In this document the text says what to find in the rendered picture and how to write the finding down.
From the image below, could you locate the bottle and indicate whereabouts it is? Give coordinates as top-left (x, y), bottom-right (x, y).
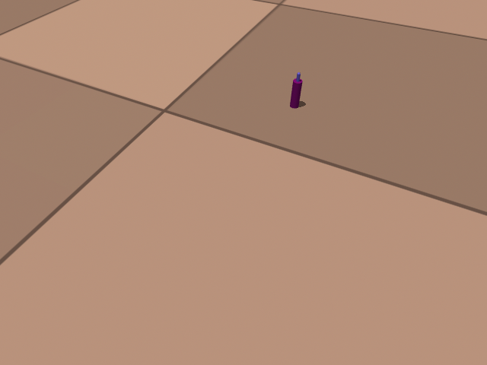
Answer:
top-left (290, 72), bottom-right (302, 109)

